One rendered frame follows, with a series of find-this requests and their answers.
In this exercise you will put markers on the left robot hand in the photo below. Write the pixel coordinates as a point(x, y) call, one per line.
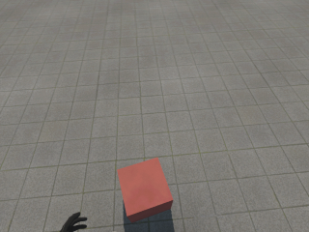
point(70, 226)

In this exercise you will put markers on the carton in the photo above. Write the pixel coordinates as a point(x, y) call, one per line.
point(144, 189)

